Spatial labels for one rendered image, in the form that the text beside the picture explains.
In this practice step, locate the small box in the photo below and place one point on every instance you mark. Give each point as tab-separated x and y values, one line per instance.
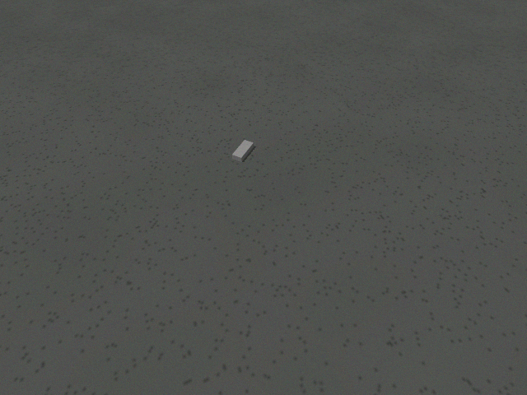
243	150

